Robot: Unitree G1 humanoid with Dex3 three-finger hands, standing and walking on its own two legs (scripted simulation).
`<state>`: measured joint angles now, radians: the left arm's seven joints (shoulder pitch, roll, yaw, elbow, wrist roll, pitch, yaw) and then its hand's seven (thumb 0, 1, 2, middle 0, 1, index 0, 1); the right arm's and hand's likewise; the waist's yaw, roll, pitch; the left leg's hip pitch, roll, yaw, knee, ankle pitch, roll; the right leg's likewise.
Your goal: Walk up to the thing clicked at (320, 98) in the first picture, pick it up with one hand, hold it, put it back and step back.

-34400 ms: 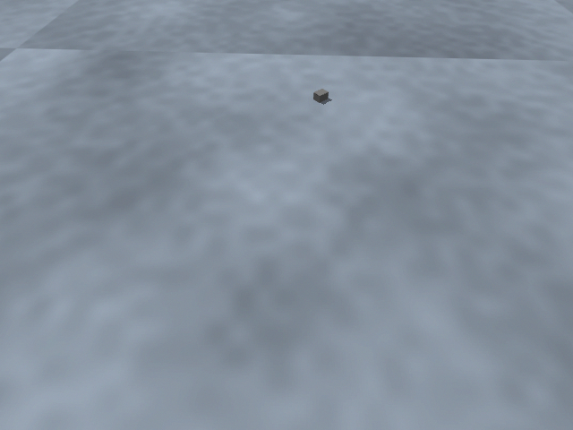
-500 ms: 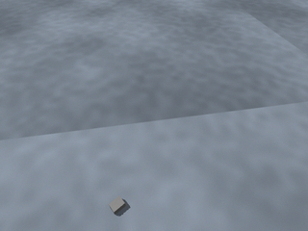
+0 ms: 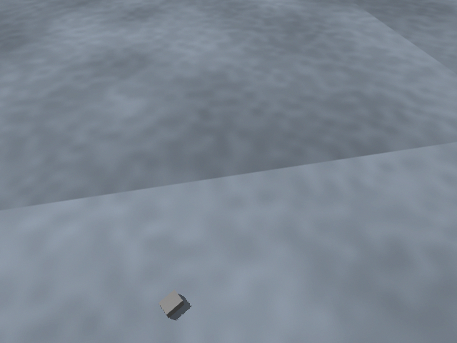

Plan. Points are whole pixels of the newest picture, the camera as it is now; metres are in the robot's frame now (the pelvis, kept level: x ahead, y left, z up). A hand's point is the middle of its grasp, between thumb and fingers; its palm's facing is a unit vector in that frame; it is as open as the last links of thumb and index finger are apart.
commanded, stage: stand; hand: left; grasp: from above
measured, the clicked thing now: (171, 303) +0.41 +0.27 -0.75
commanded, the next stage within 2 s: step back in 1.28 s
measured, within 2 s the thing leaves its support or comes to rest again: neither
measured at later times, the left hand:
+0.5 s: hand out of the picture +0.10 +0.24 -0.16, palm faces +0.00 -0.94 -0.33, open 7.4 cm
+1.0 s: hand out of the picture +0.10 +0.24 -0.15, palm faces -0.01 -0.94 -0.34, open 7.4 cm
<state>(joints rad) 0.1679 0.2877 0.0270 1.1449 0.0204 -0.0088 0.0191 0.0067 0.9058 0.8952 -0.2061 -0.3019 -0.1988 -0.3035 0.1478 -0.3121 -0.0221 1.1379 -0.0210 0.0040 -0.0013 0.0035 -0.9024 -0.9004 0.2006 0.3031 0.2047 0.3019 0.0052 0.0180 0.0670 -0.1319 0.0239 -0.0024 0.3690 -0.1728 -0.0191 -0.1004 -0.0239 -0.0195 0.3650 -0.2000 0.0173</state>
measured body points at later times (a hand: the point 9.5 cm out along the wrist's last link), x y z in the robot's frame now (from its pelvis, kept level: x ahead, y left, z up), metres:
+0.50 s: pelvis +0.02 +0.00 +0.00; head +0.03 -0.01 +0.45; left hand +0.10 +0.29 -0.13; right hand +0.09 -0.29 -0.14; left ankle +0.02 +0.13 -0.75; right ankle +0.00 -0.13 -0.75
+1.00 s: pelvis +0.02 -0.01 +0.00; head +0.02 -0.01 +0.45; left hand +0.10 +0.29 -0.13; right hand +0.08 -0.30 -0.14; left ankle +0.02 +0.13 -0.75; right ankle +0.00 -0.13 -0.75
